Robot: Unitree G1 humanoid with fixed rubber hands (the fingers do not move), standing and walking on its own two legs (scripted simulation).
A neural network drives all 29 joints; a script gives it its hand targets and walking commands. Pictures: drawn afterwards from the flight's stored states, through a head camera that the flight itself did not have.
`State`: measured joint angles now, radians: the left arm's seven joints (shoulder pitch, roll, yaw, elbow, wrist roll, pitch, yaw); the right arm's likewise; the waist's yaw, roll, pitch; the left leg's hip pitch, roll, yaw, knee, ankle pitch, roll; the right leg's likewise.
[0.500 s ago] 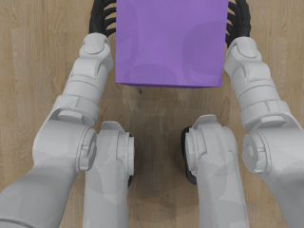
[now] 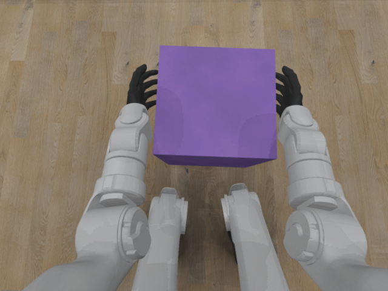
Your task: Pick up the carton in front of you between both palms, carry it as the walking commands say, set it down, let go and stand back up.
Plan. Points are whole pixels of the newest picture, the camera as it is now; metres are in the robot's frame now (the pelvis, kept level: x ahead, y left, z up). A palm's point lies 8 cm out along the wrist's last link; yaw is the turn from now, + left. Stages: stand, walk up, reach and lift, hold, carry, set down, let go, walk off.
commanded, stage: reach and lift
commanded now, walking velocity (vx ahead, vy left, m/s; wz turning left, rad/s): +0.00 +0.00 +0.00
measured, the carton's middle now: (211, 118) +0.46 -0.03 -0.13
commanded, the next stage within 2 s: none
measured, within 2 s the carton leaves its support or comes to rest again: neither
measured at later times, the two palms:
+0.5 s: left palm (98, 86) +0.43 +0.13 +0.10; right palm (331, 84) +0.42 -0.17 +0.10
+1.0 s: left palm out of the picture +0.40 +0.14 +0.25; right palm out of the picture +0.40 -0.16 +0.25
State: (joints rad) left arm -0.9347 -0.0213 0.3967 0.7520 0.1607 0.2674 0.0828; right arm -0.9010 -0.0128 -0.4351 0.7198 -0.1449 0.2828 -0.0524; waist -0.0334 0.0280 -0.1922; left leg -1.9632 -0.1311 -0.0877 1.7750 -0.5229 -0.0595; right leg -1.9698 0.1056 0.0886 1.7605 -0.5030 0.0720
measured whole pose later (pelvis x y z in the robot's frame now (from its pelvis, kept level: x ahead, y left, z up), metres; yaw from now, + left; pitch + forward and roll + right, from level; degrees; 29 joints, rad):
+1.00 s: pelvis +0.10 +0.00 +0.26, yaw -1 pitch +9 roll +0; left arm -0.24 -0.15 0.25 0.48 0.17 0.39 0.06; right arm -0.25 0.12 -0.26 0.49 -0.17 0.39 -0.04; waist 0.00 0.00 -0.16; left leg -0.48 -0.07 -0.14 0.65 -0.32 -0.01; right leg -0.49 0.07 0.15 0.65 -0.30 0.02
